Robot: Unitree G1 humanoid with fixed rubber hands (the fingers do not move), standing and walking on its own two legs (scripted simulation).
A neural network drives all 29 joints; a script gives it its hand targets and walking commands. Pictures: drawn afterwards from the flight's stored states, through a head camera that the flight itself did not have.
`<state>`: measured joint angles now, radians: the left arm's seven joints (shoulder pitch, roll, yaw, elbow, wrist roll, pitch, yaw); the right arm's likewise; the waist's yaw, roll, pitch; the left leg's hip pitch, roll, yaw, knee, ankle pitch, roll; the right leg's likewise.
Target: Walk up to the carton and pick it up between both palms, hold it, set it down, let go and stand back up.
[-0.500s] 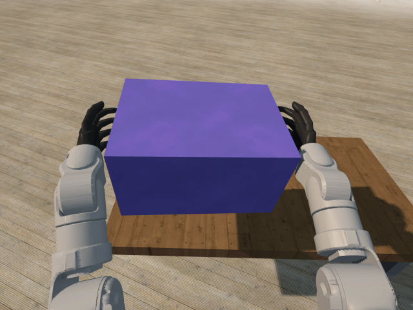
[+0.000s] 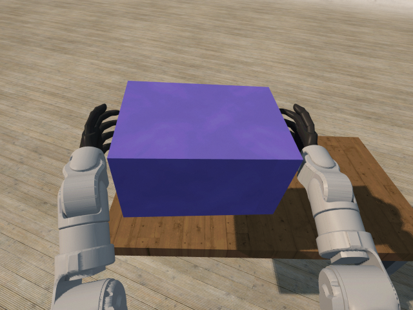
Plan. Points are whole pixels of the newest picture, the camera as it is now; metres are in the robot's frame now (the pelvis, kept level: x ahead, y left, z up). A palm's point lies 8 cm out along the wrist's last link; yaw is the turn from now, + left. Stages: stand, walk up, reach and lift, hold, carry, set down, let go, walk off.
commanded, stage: hold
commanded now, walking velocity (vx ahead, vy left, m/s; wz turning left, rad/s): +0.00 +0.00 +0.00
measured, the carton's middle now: (200, 147) +0.39 -0.01 +0.15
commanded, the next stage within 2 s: none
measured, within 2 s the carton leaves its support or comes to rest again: neither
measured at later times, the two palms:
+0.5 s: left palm (92, 151) +0.35 +0.19 +0.19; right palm (302, 148) +0.35 -0.20 +0.18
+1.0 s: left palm (85, 149) +0.35 +0.20 +0.19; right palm (295, 145) +0.35 -0.19 +0.18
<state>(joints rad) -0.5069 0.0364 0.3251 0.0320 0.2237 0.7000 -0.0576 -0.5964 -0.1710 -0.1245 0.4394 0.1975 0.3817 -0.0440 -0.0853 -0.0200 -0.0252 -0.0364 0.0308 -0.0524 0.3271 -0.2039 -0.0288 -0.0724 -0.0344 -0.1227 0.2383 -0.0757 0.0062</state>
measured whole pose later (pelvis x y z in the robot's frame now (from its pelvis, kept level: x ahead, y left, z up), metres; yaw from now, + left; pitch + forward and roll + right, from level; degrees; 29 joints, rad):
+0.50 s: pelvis +0.00 +0.00 +0.00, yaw +0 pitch -5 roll -1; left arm -0.50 0.03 0.32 0.03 0.22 0.72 -0.05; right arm -0.59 -0.16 -0.15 0.45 0.18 0.39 -0.03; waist -0.08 -0.02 -0.03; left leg -0.05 0.02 -0.05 0.33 -0.20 -0.03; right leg -0.09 -0.04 -0.12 0.25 -0.08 0.01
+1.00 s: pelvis +0.00 +0.00 +0.00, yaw +1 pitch -5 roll -1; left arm -0.53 0.07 0.33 0.08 0.21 0.69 -0.07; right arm -0.61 -0.13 -0.15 0.45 0.16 0.39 -0.06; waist -0.08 -0.02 -0.03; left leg -0.05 0.02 -0.07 0.34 -0.20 -0.02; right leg -0.08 -0.05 -0.13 0.24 -0.08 0.01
